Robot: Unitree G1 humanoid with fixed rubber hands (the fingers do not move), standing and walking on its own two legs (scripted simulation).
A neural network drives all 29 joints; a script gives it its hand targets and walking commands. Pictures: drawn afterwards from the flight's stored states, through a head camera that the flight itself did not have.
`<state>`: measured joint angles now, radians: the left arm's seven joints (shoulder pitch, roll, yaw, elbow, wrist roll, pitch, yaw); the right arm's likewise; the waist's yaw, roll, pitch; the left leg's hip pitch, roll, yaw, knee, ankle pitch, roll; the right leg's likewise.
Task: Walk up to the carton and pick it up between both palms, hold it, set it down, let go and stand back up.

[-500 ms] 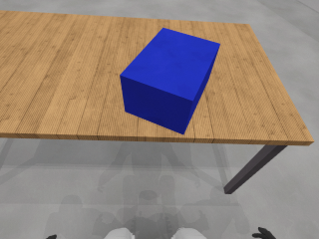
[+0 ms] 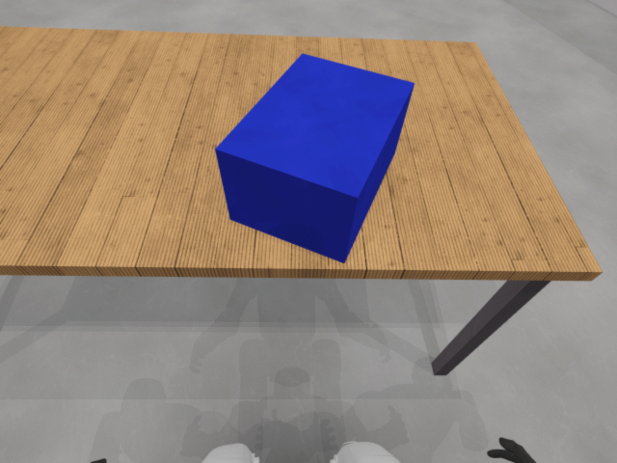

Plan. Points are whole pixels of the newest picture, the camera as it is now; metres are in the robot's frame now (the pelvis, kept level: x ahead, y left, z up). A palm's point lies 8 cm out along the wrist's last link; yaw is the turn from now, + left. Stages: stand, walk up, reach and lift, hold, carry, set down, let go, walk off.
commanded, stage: walk up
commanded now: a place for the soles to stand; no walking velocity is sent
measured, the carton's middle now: (322, 151) +0.60 -0.03 +0.03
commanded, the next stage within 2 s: none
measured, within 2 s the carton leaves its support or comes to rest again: neither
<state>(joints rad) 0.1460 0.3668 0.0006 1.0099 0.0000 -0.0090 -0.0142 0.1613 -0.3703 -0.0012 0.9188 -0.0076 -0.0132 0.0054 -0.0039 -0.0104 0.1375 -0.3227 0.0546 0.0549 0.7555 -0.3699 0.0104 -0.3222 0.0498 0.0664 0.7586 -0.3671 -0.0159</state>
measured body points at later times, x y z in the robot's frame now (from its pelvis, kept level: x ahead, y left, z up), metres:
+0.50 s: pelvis +0.00 +0.00 +0.00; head +0.03 +0.00 +0.45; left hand +0.09 +0.30 -0.13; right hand +0.09 -0.30 -0.12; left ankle +0.03 +0.13 -0.71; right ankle +0.03 -0.11 -0.71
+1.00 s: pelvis +0.00 +0.01 +0.00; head +0.03 +0.00 +0.45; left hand +0.09 +0.30 -0.13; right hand +0.09 -0.30 -0.12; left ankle +0.03 +0.13 -0.71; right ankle +0.03 -0.11 -0.71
